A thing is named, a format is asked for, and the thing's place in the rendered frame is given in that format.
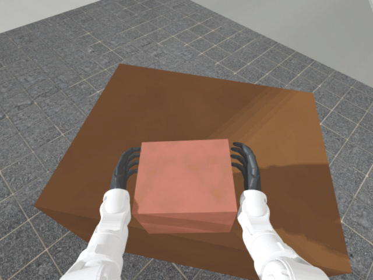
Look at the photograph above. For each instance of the robot right hand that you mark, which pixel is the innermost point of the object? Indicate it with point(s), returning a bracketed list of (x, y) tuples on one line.
[(249, 169)]

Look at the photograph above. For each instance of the right robot upper arm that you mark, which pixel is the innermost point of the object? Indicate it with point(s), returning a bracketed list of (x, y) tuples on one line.
[(281, 269)]

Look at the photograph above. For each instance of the robot right forearm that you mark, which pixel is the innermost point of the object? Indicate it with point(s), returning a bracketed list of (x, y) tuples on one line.
[(260, 238)]

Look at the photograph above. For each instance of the robot left forearm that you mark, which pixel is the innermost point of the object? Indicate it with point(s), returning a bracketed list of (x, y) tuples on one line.
[(108, 241)]

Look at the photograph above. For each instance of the pedestal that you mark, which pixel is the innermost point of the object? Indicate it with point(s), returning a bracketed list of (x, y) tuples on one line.
[(282, 128)]

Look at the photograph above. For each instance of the carton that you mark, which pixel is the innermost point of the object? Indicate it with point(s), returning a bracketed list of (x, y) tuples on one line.
[(185, 187)]

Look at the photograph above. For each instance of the robot left hand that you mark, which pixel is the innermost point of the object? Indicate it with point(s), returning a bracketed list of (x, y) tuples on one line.
[(121, 172)]

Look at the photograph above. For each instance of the left robot upper arm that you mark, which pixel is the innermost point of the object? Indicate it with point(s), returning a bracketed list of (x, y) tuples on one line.
[(98, 272)]

